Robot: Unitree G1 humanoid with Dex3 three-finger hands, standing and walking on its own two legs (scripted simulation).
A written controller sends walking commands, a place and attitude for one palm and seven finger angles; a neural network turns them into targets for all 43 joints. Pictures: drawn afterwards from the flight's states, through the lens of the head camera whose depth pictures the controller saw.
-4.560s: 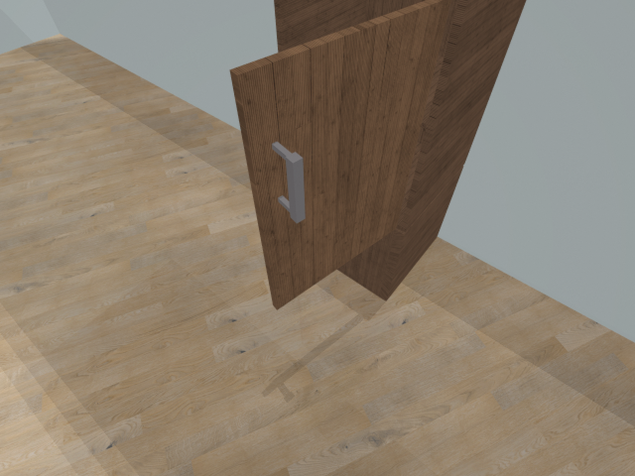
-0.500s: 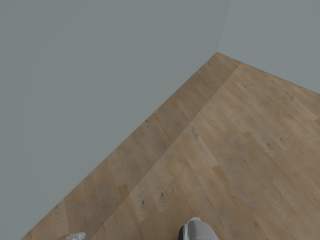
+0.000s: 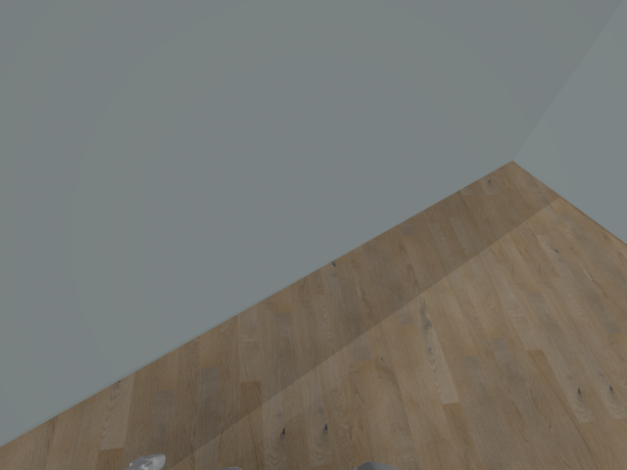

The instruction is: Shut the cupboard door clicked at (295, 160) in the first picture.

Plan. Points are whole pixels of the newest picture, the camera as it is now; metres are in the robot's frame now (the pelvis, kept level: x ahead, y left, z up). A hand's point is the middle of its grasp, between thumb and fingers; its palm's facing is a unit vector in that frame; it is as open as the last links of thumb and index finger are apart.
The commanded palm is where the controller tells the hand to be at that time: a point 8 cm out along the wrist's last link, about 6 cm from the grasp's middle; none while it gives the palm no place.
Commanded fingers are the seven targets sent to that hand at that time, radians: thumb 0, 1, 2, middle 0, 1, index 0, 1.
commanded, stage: turn to face it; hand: left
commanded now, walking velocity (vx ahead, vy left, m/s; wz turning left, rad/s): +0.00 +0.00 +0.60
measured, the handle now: out of the picture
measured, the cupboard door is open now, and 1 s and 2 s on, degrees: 78 78 78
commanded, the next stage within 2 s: none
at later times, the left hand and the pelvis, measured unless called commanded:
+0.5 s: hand out of the picture +0.05 +0.14 -0.13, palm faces +0.31 -0.91 -0.28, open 7.4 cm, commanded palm none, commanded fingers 0.00 0.90 0.90 -0.20 -0.30 -0.20 -0.30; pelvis +0.04 -0.07 +0.02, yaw +19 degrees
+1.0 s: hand out of the picture -0.01 +0.16 -0.14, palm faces +0.60 -0.76 -0.27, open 7.4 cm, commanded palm none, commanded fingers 0.00 0.90 0.90 -0.20 -0.30 -0.20 -0.30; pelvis +0.04 -0.07 +0.02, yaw +37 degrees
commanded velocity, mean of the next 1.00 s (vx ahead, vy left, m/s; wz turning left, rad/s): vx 0.00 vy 0.00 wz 0.60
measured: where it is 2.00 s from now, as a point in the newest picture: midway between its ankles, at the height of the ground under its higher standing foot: outside the picture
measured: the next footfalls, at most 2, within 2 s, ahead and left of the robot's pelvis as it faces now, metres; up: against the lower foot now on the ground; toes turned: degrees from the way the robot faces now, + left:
right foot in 0.32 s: +0.09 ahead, -0.16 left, +0.00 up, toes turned +9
left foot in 0.72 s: +0.02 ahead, +0.06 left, +0.00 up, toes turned +34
